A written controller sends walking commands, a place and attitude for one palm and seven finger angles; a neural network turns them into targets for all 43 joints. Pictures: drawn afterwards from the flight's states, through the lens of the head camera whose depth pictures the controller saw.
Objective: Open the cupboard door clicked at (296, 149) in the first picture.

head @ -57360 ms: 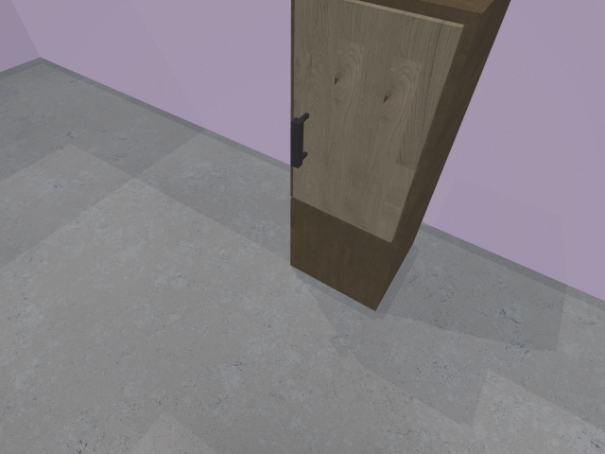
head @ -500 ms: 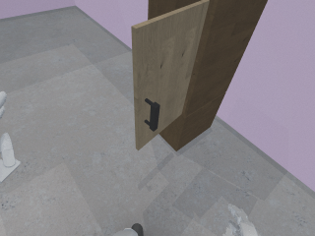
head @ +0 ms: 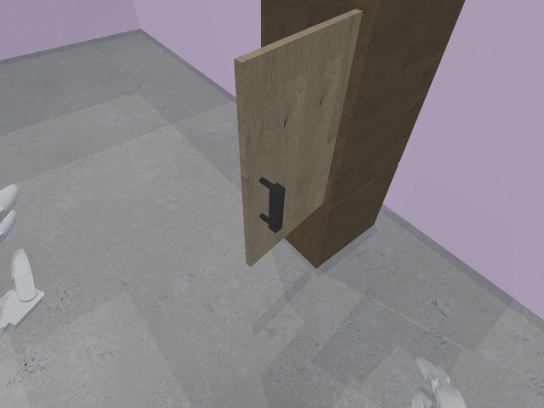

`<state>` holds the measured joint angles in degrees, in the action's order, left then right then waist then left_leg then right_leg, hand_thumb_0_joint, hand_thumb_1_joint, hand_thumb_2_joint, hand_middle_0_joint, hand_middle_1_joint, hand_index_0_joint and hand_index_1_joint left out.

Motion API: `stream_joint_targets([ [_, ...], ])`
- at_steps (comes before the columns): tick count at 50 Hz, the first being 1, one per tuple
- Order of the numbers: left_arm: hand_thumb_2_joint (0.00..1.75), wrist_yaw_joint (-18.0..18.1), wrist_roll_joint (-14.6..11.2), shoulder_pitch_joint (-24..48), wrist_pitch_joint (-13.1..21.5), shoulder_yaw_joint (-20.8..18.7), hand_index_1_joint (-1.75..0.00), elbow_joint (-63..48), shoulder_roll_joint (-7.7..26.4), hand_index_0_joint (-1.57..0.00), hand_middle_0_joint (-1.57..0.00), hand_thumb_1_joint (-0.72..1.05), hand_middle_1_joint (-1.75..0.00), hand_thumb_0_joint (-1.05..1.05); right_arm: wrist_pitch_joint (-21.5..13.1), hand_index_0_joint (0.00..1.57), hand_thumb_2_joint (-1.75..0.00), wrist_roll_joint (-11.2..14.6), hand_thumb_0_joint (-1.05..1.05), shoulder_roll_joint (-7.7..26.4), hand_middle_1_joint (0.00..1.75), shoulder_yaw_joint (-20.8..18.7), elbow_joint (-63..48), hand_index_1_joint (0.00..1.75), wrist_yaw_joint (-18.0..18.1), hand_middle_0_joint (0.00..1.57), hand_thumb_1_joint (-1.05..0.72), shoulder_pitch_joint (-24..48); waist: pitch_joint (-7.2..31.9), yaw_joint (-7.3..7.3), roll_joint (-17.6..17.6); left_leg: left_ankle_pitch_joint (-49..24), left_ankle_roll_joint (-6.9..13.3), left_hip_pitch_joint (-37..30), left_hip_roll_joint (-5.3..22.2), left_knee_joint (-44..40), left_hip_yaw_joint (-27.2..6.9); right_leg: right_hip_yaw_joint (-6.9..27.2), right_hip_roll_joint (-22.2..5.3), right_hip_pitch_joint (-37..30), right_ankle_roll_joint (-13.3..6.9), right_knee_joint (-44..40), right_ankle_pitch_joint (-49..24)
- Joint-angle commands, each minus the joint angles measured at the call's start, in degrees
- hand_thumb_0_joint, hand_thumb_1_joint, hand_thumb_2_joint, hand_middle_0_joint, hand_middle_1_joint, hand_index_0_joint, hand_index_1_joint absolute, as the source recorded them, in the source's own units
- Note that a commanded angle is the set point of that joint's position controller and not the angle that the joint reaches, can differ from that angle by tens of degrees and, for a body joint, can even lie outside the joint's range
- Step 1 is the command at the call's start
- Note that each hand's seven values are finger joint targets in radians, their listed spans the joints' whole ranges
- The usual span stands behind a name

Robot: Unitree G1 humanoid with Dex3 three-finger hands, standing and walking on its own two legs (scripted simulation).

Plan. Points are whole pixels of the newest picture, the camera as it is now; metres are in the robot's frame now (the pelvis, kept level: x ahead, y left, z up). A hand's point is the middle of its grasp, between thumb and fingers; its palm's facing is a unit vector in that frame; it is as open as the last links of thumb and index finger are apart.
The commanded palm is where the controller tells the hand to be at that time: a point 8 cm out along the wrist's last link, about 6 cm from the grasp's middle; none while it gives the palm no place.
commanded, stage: let the arm hang, fingers relaxed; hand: left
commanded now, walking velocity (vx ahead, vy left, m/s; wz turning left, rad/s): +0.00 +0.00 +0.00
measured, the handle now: (269, 204) +0.56 +0.04 -0.09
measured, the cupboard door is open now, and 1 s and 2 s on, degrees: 98 98 98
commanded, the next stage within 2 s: look to check the result in 1.16 s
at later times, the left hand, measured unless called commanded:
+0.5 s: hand out of the picture -0.05 +0.16 -0.17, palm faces +0.04 -0.98 -0.18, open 7.1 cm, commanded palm none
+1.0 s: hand out of the picture +0.05 +0.17 -0.16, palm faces +0.04 -0.97 -0.25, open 7.3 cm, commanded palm none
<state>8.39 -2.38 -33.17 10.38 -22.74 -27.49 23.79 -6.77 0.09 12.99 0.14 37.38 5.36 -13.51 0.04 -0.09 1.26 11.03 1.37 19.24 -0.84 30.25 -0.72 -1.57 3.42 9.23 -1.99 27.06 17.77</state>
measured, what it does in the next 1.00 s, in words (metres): stands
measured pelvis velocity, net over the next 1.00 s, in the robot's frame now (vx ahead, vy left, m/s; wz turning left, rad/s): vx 0.01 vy -0.03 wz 0.02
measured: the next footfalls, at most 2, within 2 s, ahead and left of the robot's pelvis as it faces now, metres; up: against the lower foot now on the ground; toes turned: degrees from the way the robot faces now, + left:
none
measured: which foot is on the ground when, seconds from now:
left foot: down 0.00-1.00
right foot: down 0.00-1.00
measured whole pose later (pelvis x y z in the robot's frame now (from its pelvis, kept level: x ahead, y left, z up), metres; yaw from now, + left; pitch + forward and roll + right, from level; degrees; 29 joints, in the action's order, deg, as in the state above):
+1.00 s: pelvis +0.01 -0.03 +0.01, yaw +1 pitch -2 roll +0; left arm 1.7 0.2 -11.1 0.6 -0.4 63.5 10.5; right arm 0.0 -1.1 11.1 0.2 64.7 1.7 -10.9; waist -2.5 0.7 1.9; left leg 7.8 0.0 13.3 -1.0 23.1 -2.1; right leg -1.5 3.5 4.3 -3.7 22.4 16.3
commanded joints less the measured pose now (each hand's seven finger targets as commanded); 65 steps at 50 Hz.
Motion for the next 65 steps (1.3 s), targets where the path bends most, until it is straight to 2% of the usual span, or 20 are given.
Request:
stream_joint_targets([
  [1,0.9,0.91,0.33,6.28,3.92,-6.38,-0.3,-9.17,10.11,-0.2,-0.2,0.9,-0.3,0.0,-4.19,0.2,-0.9,0.12,0.0,6.01,0.3,-1.55,-8.94,0.3,1.06,0.2,-0.9,5.84,5.43,-0.03,7.04,-12.7,0.74,-10.6,8.54,-10.87,-8.62,1.98,-3.51,3.2,2.5,-1.59,-7.41],
  [2,0.9,0.77,0.48,7.12,4.25,-6.22,-0.3,-10.43,10.19,-0.2,-0.2,0.9,-0.3,0.0,-4.76,0.2,-0.9,-0.02,0.0,6.18,0.3,-1.57,-8.9,0.3,1.05,0.2,-0.9,6.5,5.49,-0.27,8.31,-9.66,0.93,-9.26,9.06,-12.42,-9.93,1.86,-3.23,2.19,2.46,-1.12,-5.21],
  [3,0.9,-6.99,4.61,9.6,-4.95,15.35,-0.3,35.44,-2.29,-0.2,-0.2,0.9,-0.3,0.0,-4.83,0.2,-0.9,-0.28,0.0,17.0,0.3,-4.86,5.08,0.3,-4.56,0.2,-0.9,8.61,0.04,1.93,7.89,-24.77,3.87,-0.02,10.02,-4.02,-13.26,1.69,-6.13,7.12,0.96,7.97,-10.64],
  [4,0.9,-8.01,3.95,9.54,-9.23,14.32,-0.3,37.95,-1.81,-0.2,-0.2,0.9,-0.3,0.0,-0.68,0.2,-0.9,0.19,0.0,14.17,0.3,-4.83,4.8,0.3,-4.62,0.2,-0.9,5.03,3.47,0.85,4.82,-27.79,4.17,-2.58,10.22,-5.1,-10.76,3.43,-6.05,5.73,0.7,7.59,-0.84],
  [5,0.9,-8.16,3.81,10.08,-9.99,15.35,-0.3,39.94,-2.45,-0.2,-0.2,0.9,-0.3,0.0,0.58,0.2,-0.9,-0.43,0.0,13.86,0.3,-4.2,4.52,0.3,-4.44,0.2,-0.9,5.19,5.59,-0.05,0.6,-20.28,5.44,-0.91,11.61,-5.31,-12.85,3.53,-5.3,5.13,0.45,8.1,3.99],
  [6,0.9,-8.33,4.05,11.21,-9.88,15.49,-0.3,42.98,-1.67,-0.2,-0.2,0.9,-0.3,0.0,1.38,0.2,-0.9,-0.77,0.0,13.56,0.3,-3.66,4.12,0.3,-4.39,0.2,-0.9,5.77,6.0,-0.6,-2.09,-15.5,5.96,0.65,11.18,-5.9,-14.3,3.79,-5.28,3.3,0.05,7.02,2.46],
  [7,0.9,-8.48,4.35,12.41,-9.46,15.8,-0.3,46.3,-0.18,-0.2,-0.2,0.9,-0.3,0.0,1.7,0.2,-0.9,-1.12,0.0,13.25,0.3,-3.31,4.39,0.3,-4.45,0.2,-0.9,5.57,7.3,-1.02,-7.16,-15.04,5.27,-0.41,9.87,-5.51,-13.78,4.39,-5.5,1.19,-0.56,4.63,-1.59],
  [9,0.9,-8.5,4.34,16.46,-9.05,16.48,-0.3,53.63,2.13,-0.2,-0.2,0.9,-0.3,0.0,2.72,0.2,-0.9,-1.02,0.0,14.16,0.3,-3.39,6.57,0.3,-4.71,0.2,-0.9,6.55,7.59,-0.71,-12.76,-9.02,3.55,-0.67,7.05,-4.04,-10.93,6.89,-7.92,-0.18,-1.82,-0.34,-4.78],
  [11,0.9,-8.25,4.02,21.5,-9.37,17.91,-0.3,60.91,2.62,-0.2,-0.2,0.9,-0.3,0.0,4.29,0.2,-0.9,-1.22,0.0,13.6,0.3,-3.15,9.67,0.3,-4.91,0.2,-0.9,6.99,3.44,0.73,-10.09,-3.1,1.85,-3.89,4.31,-2.97,-8.6,9.51,-10.42,5.83,-3.81,-4.92,-0.37],
  [12,0.9,-8.01,3.87,22.77,-9.62,18.57,-0.3,64.08,2.7,-0.2,-0.2,0.9,-0.3,0.0,4.98,0.2,-0.9,-1.4,0.0,13.08,0.3,-2.8,10.84,0.3,-4.98,0.2,-0.9,6.87,1.7,1.07,-6.23,-2.9,1.42,-5.44,3.89,-2.96,-8.08,9.71,-10.6,7.7,-4.19,-5.96,0.93],
  [13,0.9,-7.85,3.67,23.74,-9.86,19.3,-0.3,67.3,2.07,-0.2,-0.2,0.9,-0.3,0.0,5.56,0.2,-0.9,-1.59,0.0,11.97,0.3,-2.4,12.16,0.3,-5.0,0.2,-0.9,6.55,0.52,1.42,-1.34,-2.76,1.22,-6.08,4.02,-4.51,-8.26,9.64,-10.12,8.12,-4.04,-6.1,1.43],
  [15,0.9,-7.62,3.37,22.83,-10.13,20.12,-0.3,73.23,1.02,-0.2,-0.2,0.9,-0.3,0.0,6.28,0.2,-0.9,-1.7,0.0,10.61,0.3,-1.68,14.39,0.3,-4.8,0.2,-0.9,6.49,-1.47,0.88,3.8,0.42,1.36,-4.5,5.14,-9.18,-9.78,8.58,-8.06,6.12,-2.75,-6.17,2.82],
  [17,0.9,-7.47,3.22,20.6,-10.01,20.3,-0.3,78.4,0.7,-0.2,-0.2,0.9,-0.3,0.0,6.55,0.2,-0.9,-1.48,0.0,10.2,0.3,-1.52,16.28,0.3,-4.48,0.2,-0.9,5.91,-1.04,0.15,4.43,2.26,1.35,-3.95,5.31,-10.7,-10.04,8.25,-7.72,3.08,-2.34,-7.41,2.14],
  [20,0.9,-7.39,2.93,18.5,-9.76,20.39,-0.3,84.03,-2.3,-0.2,-0.2,0.9,-0.3,0.0,6.79,0.2,-0.9,-1.46,0.0,7.67,0.3,-1.45,19.65,0.3,-3.91,0.2,-0.9,3.59,-0.52,0.51,6.01,3.05,0.72,-6.29,4.53,-9.79,-8.05,8.98,-8.56,3.5,-2.84,-10.06,2.76],
  [21,0.9,-7.39,2.84,18.05,-9.69,20.57,-0.3,85.44,-2.44,-0.2,-0.2,0.9,-0.3,0.0,6.87,0.2,-0.9,-1.35,0.0,7.19,0.3,-1.46,20.56,0.3,-3.81,0.2,-0.9,2.86,-0.86,0.67,6.55,2.63,0.62,-6.96,4.4,-9.33,-7.64,9.08,-8.82,4.02,-2.97,-10.76,2.75],
  [24,0.9,-7.23,2.69,17.67,-9.43,20.83,-0.3,88.33,-3.39,-0.2,-0.2,0.9,-0.3,0.0,6.91,0.2,-0.9,-1.1,0.0,7.07,0.3,-1.73,22.67,0.3,-3.41,0.2,-0.9,0.64,-0.54,1.2,1.47,-1.17,0.71,-9.67,4.86,-7.61,-7.09,8.35,-9.17,4.47,-2.99,-12.24,1.04],
  [29,0.9,-6.89,2.58,16.01,-9.69,21.19,-0.3,91.1,-4.61,-0.2,-0.2,0.9,-0.3,0.0,7.16,0.2,-0.9,-1.05,0.0,6.47,0.3,-1.78,24.65,0.3,-3.03,0.2,-0.9,-1.0,-3.45,1.07,0.52,-0.75,1.16,-8.73,5.76,-8.83,-7.56,7.35,-8.44,4.67,-2.84,-12.23,1.22],
  [39,0.9,-6.4,2.64,15.84,-9.5,21.11,-0.3,91.77,-4.76,-0.2,-0.2,0.9,-0.3,0.0,6.8,0.2,-0.9,-1.14,0.0,5.3,0.3,-1.64,25.98,0.3,-3.16,0.2,-0.9,-1.16,-3.88,0.54,-2.75,-4.9,1.18,-8.69,5.89,-9.43,-6.63,6.64,-8.72,2.54,-2.14,-11.32,-3.2],
  [52,0.9,-5.94,2.7,17.98,-9.13,20.52,-0.3,89.7,-4.96,-0.2,-0.2,0.9,-0.3,0.0,6.24,0.2,-0.9,-1.22,0.0,4.65,0.3,-1.4,25.74,0.3,-3.04,0.2,-0.9,0.07,-2.39,0.2,-1.68,-11.87,0.71,-9.54,5.8,-8.45,-5.38,6.33,-9.31,-1.6,-0.4,-10.45,-15.75],
  [65,0.9,-6.01,2.49,17.54,-9.31,20.57,-0.3,90.05,-5.67,-0.2,-0.2,0.9,-0.3,0.0,6.24,0.2,-0.9,-1.18,0.0,4.65,0.3,-1.22,26.03,0.3,-2.62,0.2,-0.9,-0.45,-2.46,0.44,-0.32,-13.24,0.61,-11.51,6.18,-8.66,-5.2,6.42,-8.95,-2.21,-0.9,-11.01,-16.37],
])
